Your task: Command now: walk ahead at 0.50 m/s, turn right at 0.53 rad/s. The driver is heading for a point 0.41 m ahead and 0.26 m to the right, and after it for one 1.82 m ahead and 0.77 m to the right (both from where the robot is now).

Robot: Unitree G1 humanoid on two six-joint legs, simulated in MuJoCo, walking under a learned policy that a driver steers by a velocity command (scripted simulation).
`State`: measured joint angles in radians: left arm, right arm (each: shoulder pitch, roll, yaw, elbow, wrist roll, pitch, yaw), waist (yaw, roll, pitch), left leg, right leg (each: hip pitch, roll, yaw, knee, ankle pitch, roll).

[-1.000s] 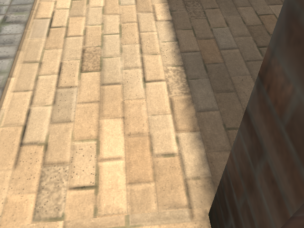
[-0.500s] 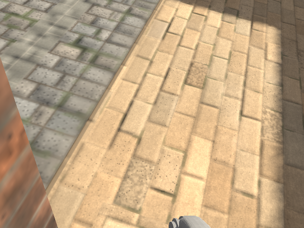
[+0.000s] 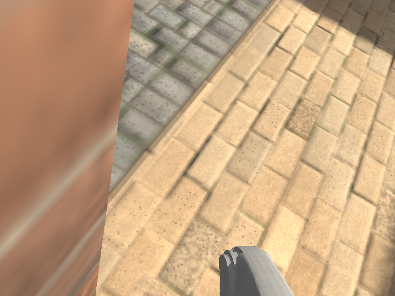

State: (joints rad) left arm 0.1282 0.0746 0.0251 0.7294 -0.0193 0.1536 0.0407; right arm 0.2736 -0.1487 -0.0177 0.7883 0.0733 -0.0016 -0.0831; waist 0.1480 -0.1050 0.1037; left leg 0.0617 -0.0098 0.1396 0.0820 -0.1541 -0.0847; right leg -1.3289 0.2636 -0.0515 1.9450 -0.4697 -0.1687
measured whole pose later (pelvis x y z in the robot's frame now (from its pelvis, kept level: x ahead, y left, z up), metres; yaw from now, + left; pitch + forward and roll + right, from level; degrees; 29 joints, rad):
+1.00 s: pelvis +0.26 -0.31 +0.17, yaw -30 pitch +2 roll +5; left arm 0.39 0.13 0.04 0.85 -0.03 -0.11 0.03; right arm 0.31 -0.15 -0.05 0.98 -0.01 0.02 -0.02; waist -0.06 0.10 0.05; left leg -0.79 -0.01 0.04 1.01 -0.09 0.06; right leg -0.17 0.04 0.06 0.55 -0.37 -0.08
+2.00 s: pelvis +0.45 -0.30 +0.17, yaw -3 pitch +2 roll +0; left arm 0.27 0.30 0.04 0.70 0.02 0.02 -0.03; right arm 0.16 -0.23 -0.03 0.56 -0.01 0.04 0.04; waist 0.02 -0.05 0.00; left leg -0.29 -0.02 -0.08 0.52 -0.26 0.00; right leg -0.45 -0.05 -0.08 0.91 -0.44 0.03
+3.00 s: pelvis +0.48 -0.27 +0.17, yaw -32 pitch +0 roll -2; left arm 0.21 0.36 0.10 0.69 0.01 0.09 -0.03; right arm 0.24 -0.24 -0.01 0.64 -0.02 0.00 -0.04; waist 0.00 -0.05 0.03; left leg -0.22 0.04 0.06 0.48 -0.26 0.03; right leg -0.44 0.10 0.10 1.06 -0.38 0.03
